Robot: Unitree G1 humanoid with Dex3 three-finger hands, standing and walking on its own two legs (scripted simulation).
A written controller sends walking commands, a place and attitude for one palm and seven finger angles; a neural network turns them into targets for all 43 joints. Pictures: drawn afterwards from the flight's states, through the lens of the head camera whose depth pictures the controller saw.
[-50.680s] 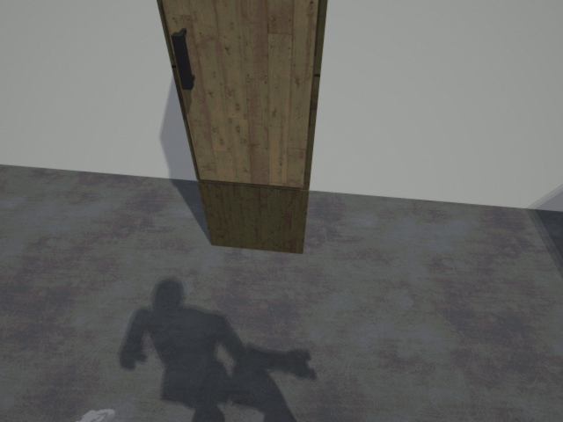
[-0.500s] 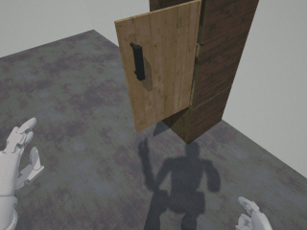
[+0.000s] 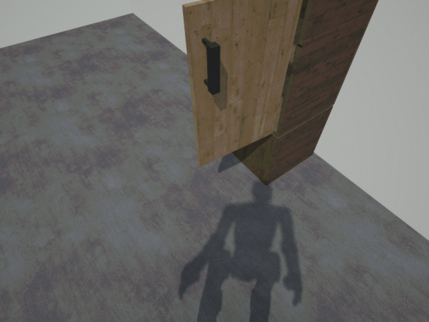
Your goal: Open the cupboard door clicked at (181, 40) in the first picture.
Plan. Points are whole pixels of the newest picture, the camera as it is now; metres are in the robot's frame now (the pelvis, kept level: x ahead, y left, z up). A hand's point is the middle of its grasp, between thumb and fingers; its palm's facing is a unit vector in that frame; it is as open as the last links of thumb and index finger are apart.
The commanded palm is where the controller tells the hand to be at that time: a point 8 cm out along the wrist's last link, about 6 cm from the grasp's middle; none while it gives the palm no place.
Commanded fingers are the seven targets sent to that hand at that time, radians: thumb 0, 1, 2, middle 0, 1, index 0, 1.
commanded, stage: let the arm hang, fingers relaxed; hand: left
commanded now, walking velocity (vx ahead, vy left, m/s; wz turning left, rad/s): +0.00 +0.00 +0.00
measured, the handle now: (209, 66) +0.71 +0.06 +0.09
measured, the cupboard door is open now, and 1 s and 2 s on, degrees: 85 85 85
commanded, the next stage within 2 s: look to check the result in 0.54 s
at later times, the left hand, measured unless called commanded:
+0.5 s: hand out of the picture +0.06 +0.20 -0.16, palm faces -0.01 -0.96 -0.28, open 7.4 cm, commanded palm none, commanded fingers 0.00 0.90 0.90 -0.20 -0.30 -0.20 -0.30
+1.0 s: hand out of the picture +0.09 +0.20 -0.15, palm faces -0.01 -0.94 -0.35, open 7.4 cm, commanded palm none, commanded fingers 0.00 0.90 0.90 -0.20 -0.30 -0.20 -0.30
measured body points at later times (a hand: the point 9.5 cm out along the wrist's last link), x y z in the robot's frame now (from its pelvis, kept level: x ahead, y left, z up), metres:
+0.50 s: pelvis +0.01 -0.01 +0.00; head +0.01 -0.03 +0.45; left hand +0.06 +0.25 -0.14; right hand +0.03 -0.26 -0.16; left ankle +0.01 +0.09 -0.74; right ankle +0.04 -0.10 -0.74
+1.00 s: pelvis +0.03 -0.03 +0.01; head +0.05 -0.06 +0.45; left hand +0.10 +0.25 -0.12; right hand +0.08 -0.31 -0.15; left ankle +0.01 +0.09 -0.74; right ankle +0.04 -0.10 -0.74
